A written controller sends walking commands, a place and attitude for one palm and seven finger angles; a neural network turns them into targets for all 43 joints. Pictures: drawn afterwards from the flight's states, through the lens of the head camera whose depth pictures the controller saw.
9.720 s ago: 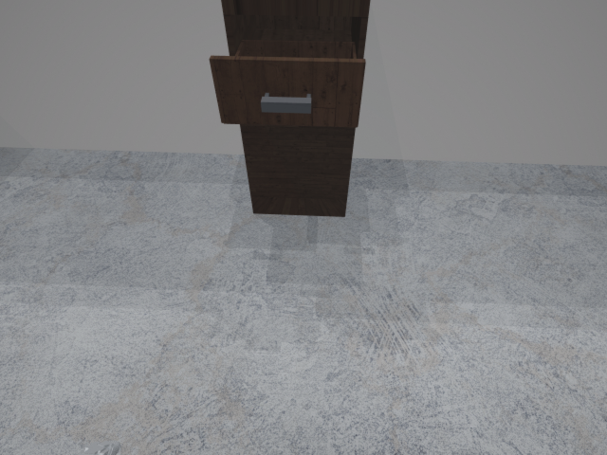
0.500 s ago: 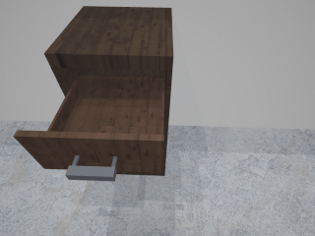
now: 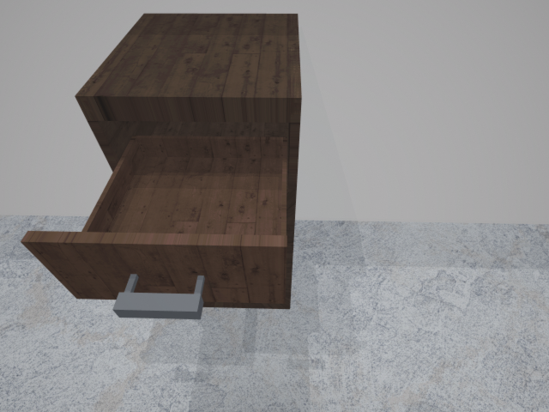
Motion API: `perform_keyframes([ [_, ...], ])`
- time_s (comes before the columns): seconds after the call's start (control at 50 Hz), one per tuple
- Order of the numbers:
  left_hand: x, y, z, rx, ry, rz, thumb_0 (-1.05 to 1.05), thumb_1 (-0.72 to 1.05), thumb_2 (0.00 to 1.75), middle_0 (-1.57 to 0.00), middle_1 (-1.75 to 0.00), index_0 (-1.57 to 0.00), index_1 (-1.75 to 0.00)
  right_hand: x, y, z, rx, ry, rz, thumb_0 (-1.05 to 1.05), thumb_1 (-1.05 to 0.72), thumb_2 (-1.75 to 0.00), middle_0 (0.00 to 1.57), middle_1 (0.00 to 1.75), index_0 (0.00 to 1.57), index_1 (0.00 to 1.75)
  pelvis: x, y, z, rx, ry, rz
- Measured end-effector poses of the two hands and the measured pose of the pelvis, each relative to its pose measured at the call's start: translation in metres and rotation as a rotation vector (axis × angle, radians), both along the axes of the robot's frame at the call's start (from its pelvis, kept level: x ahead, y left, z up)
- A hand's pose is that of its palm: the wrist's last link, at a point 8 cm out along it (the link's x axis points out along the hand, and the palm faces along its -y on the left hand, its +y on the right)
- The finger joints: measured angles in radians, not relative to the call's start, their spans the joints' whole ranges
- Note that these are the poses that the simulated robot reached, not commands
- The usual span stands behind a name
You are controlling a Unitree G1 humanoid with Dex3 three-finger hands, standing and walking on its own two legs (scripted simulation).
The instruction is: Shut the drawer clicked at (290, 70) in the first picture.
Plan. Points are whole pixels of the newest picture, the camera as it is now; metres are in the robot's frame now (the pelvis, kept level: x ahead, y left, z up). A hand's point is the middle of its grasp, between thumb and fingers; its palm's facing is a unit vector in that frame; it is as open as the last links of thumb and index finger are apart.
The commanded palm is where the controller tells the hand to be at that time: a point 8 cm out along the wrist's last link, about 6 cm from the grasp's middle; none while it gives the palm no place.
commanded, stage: look again from close up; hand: left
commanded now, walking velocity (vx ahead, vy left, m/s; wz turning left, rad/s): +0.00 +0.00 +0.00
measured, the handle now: (163, 292) +0.29 +0.19 +0.00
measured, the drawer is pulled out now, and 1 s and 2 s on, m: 0.30 0.30 0.30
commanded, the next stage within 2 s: raise the hand and make a fist in 0.12 s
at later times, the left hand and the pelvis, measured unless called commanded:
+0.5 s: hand (158, 395) +0.16 +0.17 -0.04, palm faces +0.17 -0.99 -0.02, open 7.1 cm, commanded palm +0.10 +0.22 -0.04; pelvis -0.02 +0.00 -0.03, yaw +1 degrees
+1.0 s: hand (141, 403) +0.14 +0.18 +0.01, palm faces +0.02 -1.00 -0.06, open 4.1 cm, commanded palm +0.09 +0.23 +0.02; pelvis -0.04 -0.01 -0.05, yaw +2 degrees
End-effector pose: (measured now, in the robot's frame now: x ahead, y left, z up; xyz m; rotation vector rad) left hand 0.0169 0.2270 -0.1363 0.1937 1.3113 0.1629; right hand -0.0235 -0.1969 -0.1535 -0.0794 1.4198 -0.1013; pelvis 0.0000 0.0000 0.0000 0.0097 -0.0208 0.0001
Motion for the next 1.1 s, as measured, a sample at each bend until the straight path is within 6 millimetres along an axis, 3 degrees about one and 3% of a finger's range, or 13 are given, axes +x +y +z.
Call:
perform_keyframes([
  [0.24, -0.011, -0.004, -0.003, -0.024, 0.048, 0.007, 0.01, 0.91, 0.89, -0.2, -0.3, -0.19, -0.3, 0.029, -0.019, 0.008, -0.062, -0.043, 0.015, 0.01, -0.91, -0.9, 0.2, 0.3, 0.2, 0.3, 0.006, 0.004, 0.002, -0.003, 0.003, -0.01],
  [0.28, 0.009, 0.005, 0.015, -0.008, -0.092, 0.087, 0.03, 0.93, 0.89, -0.21, -0.3, -0.2, -0.3, 0.043, -0.026, 0.015, -0.098, -0.142, 0.014, 0.02, -0.92, -0.9, 0.2, 0.3, 0.2, 0.3, 0.005, 0.004, 0.002, -0.002, 0.008, -0.012],
  [0.34, 0.061, 0.015, 0.069, 0.049, -0.484, 0.098, 0.04, 0.95, 0.89, -0.22, -0.32, -0.22, -0.32, 0.077, -0.037, 0.028, -0.138, -0.381, 0.014, 0.02, -0.91, -0.9, 0.2, 0.3, 0.2, 0.3, 0.003, 0.004, -0.001, 0.008, 0.023, 0.013],
  [0.42, 0.121, 0.006, 0.131, 0.005, -0.947, 0.032, 0.03, 0.94, 0.89, -0.26, -0.36, -0.25, -0.37, 0.132, -0.05, 0.044, -0.165, -0.645, 0.061, 0.02, -0.91, -0.9, 0.2, 0.3, 0.2, 0.3, -0.009, 0.005, -0.012, 0.0, 0.079, 0.036],
  [0.52, 0.106, -0.009, 0.105, -0.123, -1.096, -0.022, 0.01, 0.92, 0.89, -0.34, -0.45, -0.24, -0.41, 0.19, -0.057, 0.064, -0.184, -0.891, 0.135, 0.02, -0.91, -0.9, 0.2, 0.3, 0.2, 0.3, -0.024, -0.002, -0.041, 0.003, 0.175, 0.015],
  [0.64, 0.08, -0.02, 0.121, -0.122, -1.334, -0.16, 0.02, 0.9, 0.89, -0.45, -0.57, -0.4, -0.55, 0.225, -0.043, 0.061, -0.153, -1.012, 0.214, 0.01, -0.9, -0.9, 0.19, 0.3, 0.2, 0.3, -0.038, -0.01, -0.072, -0.019, 0.199, 0.035],
  [0.72, 0.08, -0.011, 0.12, -0.116, -1.306, -0.144, 0.02, 0.9, 0.89, -0.54, -0.66, -0.5, -0.65, 0.22, -0.025, 0.044, -0.096, -0.979, 0.215, 0.01, -0.9, -0.9, 0.19, 0.3, 0.2, 0.3, -0.044, -0.014, -0.078, -0.033, 0.192, 0.05],
  [0.84, 0.094, -0.006, 0.135, -0.133, -1.241, -0.178, 0.02, 0.9, 0.9, -0.65, -0.79, -0.64, -0.78, 0.181, -0.01, 0.025, -0.041, -0.861, 0.159, 0.02, -0.9, -0.9, 0.2, 0.3, 0.2, 0.3, -0.042, -0.014, -0.068, -0.04, 0.181, 0.051],
  [0.98, 0.101, 0.003, 0.148, -0.138, -1.211, -0.176, 0.02, 0.9, 0.9, -0.79, -0.94, -0.78, -0.94, 0.14, -0.027, 0.018, -0.09, -0.745, 0.073, 0.02, -0.9, -0.9, 0.2, 0.3, 0.2, 0.31, -0.036, -0.007, -0.056, -0.03, 0.171, 0.037],
  [1.1, 0.095, 0.007, 0.156, -0.135, -1.213, -0.17, 0.02, 0.9, 0.9, -0.91, -1.07, -0.9, -1.07, 0.136, -0.045, 0.029, -0.166, -0.746, 0.054, 0.02, -0.9, -0.9, 0.2, 0.3, 0.2, 0.3, -0.031, 0.002, -0.051, -0.03, 0.167, 0.03],
])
